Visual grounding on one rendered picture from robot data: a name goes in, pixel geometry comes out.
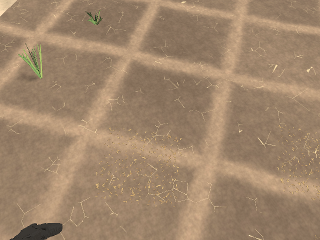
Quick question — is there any left robot hand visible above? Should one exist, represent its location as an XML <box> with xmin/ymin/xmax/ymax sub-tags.
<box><xmin>10</xmin><ymin>223</ymin><xmax>63</xmax><ymax>240</ymax></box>

